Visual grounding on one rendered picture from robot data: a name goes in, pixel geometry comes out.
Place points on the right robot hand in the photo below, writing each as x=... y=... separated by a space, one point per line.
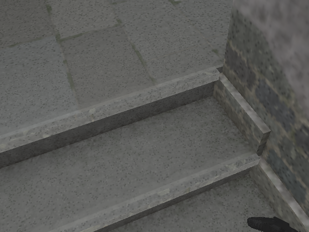
x=269 y=224

